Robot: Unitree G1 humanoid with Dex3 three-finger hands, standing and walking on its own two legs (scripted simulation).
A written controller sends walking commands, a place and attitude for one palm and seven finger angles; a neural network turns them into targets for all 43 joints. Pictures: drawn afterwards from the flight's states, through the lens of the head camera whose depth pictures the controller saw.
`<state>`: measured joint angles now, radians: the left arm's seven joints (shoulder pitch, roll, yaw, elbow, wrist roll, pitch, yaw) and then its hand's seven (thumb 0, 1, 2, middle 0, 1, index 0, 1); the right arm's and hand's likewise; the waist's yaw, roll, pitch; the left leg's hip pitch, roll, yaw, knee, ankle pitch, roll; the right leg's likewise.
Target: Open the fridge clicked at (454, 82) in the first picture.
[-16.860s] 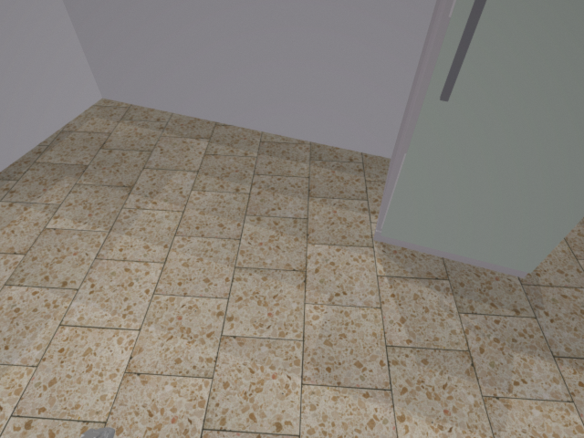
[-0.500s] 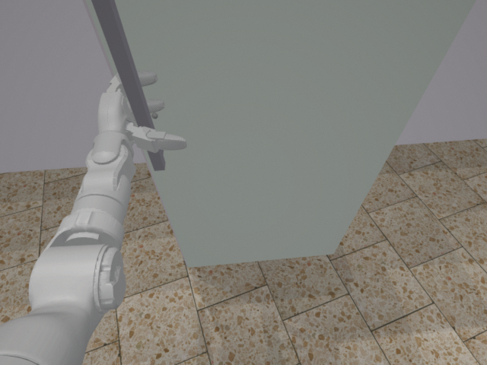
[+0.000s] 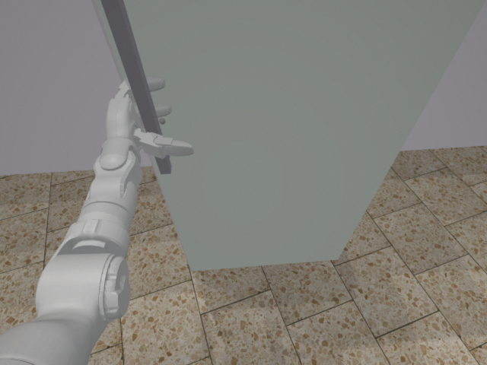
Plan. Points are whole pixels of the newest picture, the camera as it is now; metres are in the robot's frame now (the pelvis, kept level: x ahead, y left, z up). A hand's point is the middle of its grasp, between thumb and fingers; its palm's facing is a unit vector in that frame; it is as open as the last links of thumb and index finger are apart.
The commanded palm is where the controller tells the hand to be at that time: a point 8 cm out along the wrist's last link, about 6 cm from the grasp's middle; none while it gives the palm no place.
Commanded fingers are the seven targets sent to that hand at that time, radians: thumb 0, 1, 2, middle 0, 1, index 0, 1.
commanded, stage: slide the fingers in behind the handle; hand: left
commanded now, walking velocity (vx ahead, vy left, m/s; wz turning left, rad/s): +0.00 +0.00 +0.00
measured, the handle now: (134, 56) +0.52 +0.16 +0.25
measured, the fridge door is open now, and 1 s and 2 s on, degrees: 0 0 5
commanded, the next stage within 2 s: grip the handle and tug to test in 0.02 s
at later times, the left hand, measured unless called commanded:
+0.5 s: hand (160, 121) +0.47 +0.13 +0.16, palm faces +0.07 -1.00 +0.01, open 10.6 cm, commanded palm +0.44 +0.17 +0.15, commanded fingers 0.00 0.43 0.70 -0.40 -1.33 -0.40 -1.33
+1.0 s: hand (160, 121) +0.47 +0.13 +0.16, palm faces +0.08 -1.00 +0.00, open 5.4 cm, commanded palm +0.44 +0.17 +0.15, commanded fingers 0.00 0.90 0.90 -0.45 -1.40 -0.45 -1.40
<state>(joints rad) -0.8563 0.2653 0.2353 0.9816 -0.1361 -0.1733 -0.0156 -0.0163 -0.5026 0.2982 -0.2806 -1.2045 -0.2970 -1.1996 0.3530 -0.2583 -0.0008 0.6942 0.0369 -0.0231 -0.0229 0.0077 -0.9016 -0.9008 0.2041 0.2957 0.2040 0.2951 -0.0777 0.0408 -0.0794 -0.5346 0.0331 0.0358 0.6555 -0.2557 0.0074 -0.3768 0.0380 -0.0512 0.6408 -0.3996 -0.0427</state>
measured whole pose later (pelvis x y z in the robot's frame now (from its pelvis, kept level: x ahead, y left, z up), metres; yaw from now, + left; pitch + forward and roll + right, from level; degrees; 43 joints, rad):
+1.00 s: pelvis -0.01 +0.01 +0.00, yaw +0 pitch +8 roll -1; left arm -0.90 0.27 0.21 1.02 -0.13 -0.19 0.02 0.01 0.75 0.82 -0.41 -1.40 -0.40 -1.39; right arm 0.38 -0.26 0.00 0.72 0.03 -0.05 -0.02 0.01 -0.90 -0.90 0.20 0.30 0.20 0.30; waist -0.08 0.04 -0.07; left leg -0.56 0.03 0.03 0.68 -0.25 0.01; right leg -0.40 0.04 -0.06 0.66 -0.40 -0.04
